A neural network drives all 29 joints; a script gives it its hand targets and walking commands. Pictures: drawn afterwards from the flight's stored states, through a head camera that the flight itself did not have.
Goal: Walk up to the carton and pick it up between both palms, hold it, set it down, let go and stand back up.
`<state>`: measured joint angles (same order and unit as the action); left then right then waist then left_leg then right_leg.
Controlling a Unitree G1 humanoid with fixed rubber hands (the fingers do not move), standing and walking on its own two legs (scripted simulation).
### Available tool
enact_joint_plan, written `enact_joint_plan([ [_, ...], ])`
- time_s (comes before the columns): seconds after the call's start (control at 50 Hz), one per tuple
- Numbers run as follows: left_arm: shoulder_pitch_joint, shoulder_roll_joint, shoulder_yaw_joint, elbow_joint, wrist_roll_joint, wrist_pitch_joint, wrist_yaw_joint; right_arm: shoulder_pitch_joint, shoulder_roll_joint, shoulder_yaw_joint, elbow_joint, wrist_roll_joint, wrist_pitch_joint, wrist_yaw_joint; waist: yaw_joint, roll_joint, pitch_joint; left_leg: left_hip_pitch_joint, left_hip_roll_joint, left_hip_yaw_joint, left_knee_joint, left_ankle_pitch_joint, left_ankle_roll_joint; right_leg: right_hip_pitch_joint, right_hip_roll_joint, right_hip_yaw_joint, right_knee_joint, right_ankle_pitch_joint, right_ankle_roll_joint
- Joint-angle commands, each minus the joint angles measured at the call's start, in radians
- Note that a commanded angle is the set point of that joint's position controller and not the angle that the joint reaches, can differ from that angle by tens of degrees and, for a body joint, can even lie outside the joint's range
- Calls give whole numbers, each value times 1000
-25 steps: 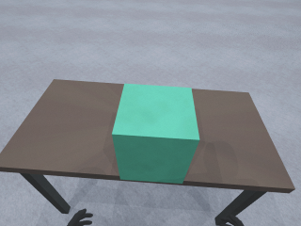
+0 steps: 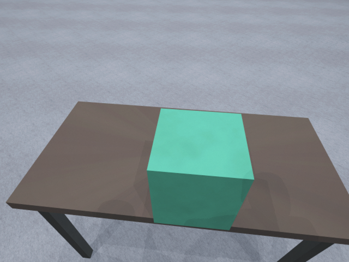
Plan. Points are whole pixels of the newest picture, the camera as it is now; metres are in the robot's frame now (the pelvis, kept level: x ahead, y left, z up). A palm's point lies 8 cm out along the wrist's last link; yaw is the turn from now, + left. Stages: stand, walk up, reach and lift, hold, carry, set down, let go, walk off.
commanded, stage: stand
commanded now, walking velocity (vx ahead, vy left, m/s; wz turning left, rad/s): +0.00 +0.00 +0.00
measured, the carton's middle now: (195, 170) +0.38 -0.03 +0.00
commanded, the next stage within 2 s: none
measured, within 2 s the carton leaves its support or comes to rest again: neither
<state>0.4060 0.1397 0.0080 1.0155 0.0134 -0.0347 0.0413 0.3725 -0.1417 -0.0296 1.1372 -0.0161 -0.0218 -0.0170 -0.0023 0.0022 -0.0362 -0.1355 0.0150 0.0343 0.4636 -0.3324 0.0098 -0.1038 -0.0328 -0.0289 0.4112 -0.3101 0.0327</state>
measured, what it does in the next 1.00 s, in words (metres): shifts its weight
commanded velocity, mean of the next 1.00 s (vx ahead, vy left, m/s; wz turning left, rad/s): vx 0.00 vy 0.00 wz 0.00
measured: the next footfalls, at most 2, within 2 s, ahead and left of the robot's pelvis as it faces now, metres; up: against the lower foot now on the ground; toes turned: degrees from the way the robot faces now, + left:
none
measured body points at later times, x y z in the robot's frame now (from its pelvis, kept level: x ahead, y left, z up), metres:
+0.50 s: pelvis -0.03 +0.01 +0.00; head -0.03 +0.01 +0.45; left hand -0.09 +0.20 -0.16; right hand -0.08 -0.20 -0.16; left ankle -0.05 +0.11 -0.74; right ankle -0.06 -0.14 -0.74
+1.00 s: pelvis -0.07 -0.01 +0.00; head -0.07 -0.02 +0.45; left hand -0.14 +0.17 -0.16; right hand -0.12 -0.20 -0.17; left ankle -0.05 +0.11 -0.74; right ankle -0.06 -0.14 -0.74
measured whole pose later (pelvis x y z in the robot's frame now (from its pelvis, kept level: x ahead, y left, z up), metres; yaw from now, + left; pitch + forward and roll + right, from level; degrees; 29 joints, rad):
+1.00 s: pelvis -0.07 -0.01 +0.00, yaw +1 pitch -2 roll +0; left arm 0.38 0.06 -0.03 1.21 0.01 -0.01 0.04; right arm 0.38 -0.10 0.01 1.16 -0.01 0.00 -0.03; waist 0.00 0.02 0.03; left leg -0.19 0.00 0.02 0.44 -0.22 0.00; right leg -0.18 -0.05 -0.04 0.45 -0.24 0.02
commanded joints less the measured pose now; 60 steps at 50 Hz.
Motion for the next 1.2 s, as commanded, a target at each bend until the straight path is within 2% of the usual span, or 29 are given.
enact_joint_plan([
  [0.0, 99, 72, 6, 4, -3, -11, 12, 103, -100, -11, 5, 6, -10, -13, 5, 2, 111, -27, 96, -84, -57, 526, 29, -42, -74, 35, -17, 379, -35],
  [0.04, 89, 69, 6, 38, -5, -6, 15, 112, -90, -6, 9, 5, -11, -16, -5, -17, 102, -7, 102, -87, -49, 545, 32, -38, -74, 33, -11, 391, -37],
  [0.06, 86, 62, 3, 40, -5, -3, 15, 119, -80, -4, 19, 5, -10, -19, -3, 15, 106, -23, 95, -86, -47, 552, 31, -25, -78, 39, -15, 378, -37],
  [0.14, 94, 44, -2, 89, -5, 12, 14, 115, -64, 12, 32, 4, -2, -23, 10, 40, 156, -49, 88, -105, -79, 490, 37, -45, -69, 33, -24, 271, -24],
  [0.2, 87, 42, -6, 112, -7, 16, 15, 88, -56, 15, 20, 7, -2, -23, 4, -8, 146, -54, 87, -111, -85, 445, 38, -34, -67, 27, -31, 272, -18],
  [0.26, 92, 41, -7, 132, -6, 12, 15, 100, -77, 11, 31, 8, -7, -23, 3, -16, 144, -16, 80, -100, -77, 439, 38, -46, -76, 38, -34, 292, -25],
  [0.28, 80, 36, -8, 136, -10, 11, 13, 94, -55, 15, 36, 9, -8, -22, 2, 11, 130, -20, 80, -101, -81, 431, 41, -39, -73, 36, -37, 279, -18],
  [0.3, 84, 45, -3, 142, -5, 12, 14, 93, -51, 14, 33, 0, -6, -22, 10, -22, 143, -49, 88, -107, -83, 416, 35, -29, -71, 28, -26, 271, -13],
  [0.32, 73, 56, 1, 143, -6, 14, 14, 99, -43, 18, 35, 4, -4, -21, 2, 2, 161, -59, 78, -104, -90, 394, 33, -41, -71, 26, -31, 248, -17],
  [0.34, 89, 27, -9, 151, -3, 16, 15, 90, -72, 9, 31, 4, -6, -21, 6, -27, 123, -32, 85, -107, -94, 397, 39, -23, -71, 23, -28, 261, -15],
  [0.36, 74, 8, -13, 153, -6, 20, 13, 93, -68, 14, 29, 7, -8, -23, 0, 12, 132, -49, 75, -102, -99, 378, 38, -37, -71, 25, -27, 239, -15],
  [0.38, 92, 23, -7, 157, -6, 22, 14, 83, -46, 19, 35, 5, -4, -23, 15, 21, 170, -71, 81, -112, -106, 363, 40, -43, -71, 26, -35, 218, -13],
  [0.42, 88, 31, -8, 173, -6, 25, 14, 74, -50, 19, 29, 5, -2, -23, 8, 20, 182, -45, 74, -110, -108, 351, 41, -87, -68, 32, -35, 205, -13],
  [0.46, 79, 15, -13, 176, -3, 24, 12, 106, -53, 22, 32, 4, 0, -19, -1, -18, 160, -61, 77, -114, -109, 307, 41, -59, -68, 26, -33, 190, -15],
  [0.52, 63, -13, -22, 175, -3, 25, 11, 78, -45, 21, 20, 2, 6, -26, -1, 31, 188, -56, 67, -108, -122, 236, 39, -104, -71, 39, -46, 168, -16],
  [0.56, 80, 1, -18, 187, -4, 27, 9, 89, -36, 27, 19, 9, 5, -24, 4, -18, 176, -86, 76, -122, -135, 205, 37, -74, -63, 27, -42, 150, -16],
  [0.62, 71, 5, -20, 189, -6, 28, 8, 84, -59, 24, 20, 9, 4, -20, 0, 12, 168, -92, 61, -120, -144, 158, 37, -65, -68, 33, -45, 146, -15],
  [0.7, 80, 22, -16, 200, 0, 24, 4, 94, -43, 27, 20, 9, 7, -18, 0, -28, 177, -106, 65, -124, -157, 77, 33, -92, -67, 30, -53, 106, -19],
  [0.74, 89, 2, -18, 201, 1, 29, 2, 94, -45, 26, 19, 9, 12, -19, 5, 16, 230, -135, 66, -129, -176, 15, 35, -132, -58, 32, -54, 71, -20],
  [0.78, 82, -2, -27, 196, -4, 26, 3, 92, -50, 28, 15, 10, 8, -16, -1, 2, 184, -136, 61, -127, -166, 22, 35, -109, -64, 34, -61, 76, -23],
  [0.8, 101, -2, -26, 197, -6, 21, 2, 87, -66, 23, 13, 8, 8, -17, 3, 39, 181, -136, 67, -135, -174, 0, 33, -100, -60, 30, -55, 71, -17],
  [0.82, 106, -14, -30, 203, -3, 21, 4, 92, -51, 25, 18, 7, 7, -16, 9, 11, 195, -126, 65, -135, -169, 24, 34, -116, -62, 40, -54, 89, -23],
  [0.84, 83, 10, -24, 198, -3, 18, 2, 103, -35, 30, 14, 12, 8, -15, -7, -12, 186, -128, 64, -133, -168, 36, 33, -121, -68, 37, -58, 89, -29],
  [0.88, 104, -7, -28, 202, -2, 18, 2, 121, -39, 34, 25, 10, 11, -16, -3, -3, 194, -109, 57, -118, -147, 65, 23, -148, -65, 49, -66, 70, -31],
  [0.98, 96, -23, -29, 191, -3, 22, 0, 87, -39, 30, 0, 11, 15, -13, 1, -5, 191, -166, 61, -128, -154, -14, 22, -139, -51, 37, -56, 40, -24],
  [1.06, 91, 0, -21, 180, -5, 13, -1, 133, -11, 41, 21, 8, 10, -16, -3, -74, 163, -125, 58, -108, -124, 64, 20, -158, -59, 57, -67, 44, -37],
  [1.1, 78, -7, -21, 172, -4, 10, -2, 109, -36, 34, 18, 8, 8, -16, -3, -33, 156, -121, 59, -102, -110, 87, 23, -171, -66, 70, -76, 50, -51],
  [1.14, 86, -4, -17, 170, -6, 10, -2, 114, -34, 38, 22, 3, 9, -18, 3, -30, 157, -121, 66, -102, -106, 107, 16, -166, -63, 68, -78, 39, -56],
  [1.18, 109, -10, -20, 173, -5, 17, -3, 115, -36, 35, 21, 9, 10, -18, 5, -2, 175, -136, 57, -102, -111, 64, 11, -184, -56, 75, -80, 29, -52],
])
